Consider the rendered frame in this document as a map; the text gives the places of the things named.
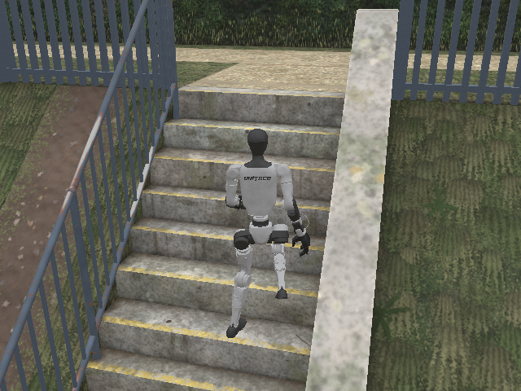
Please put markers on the stairs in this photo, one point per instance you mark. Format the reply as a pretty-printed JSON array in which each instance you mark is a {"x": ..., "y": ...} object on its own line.
[{"x": 166, "y": 331}]

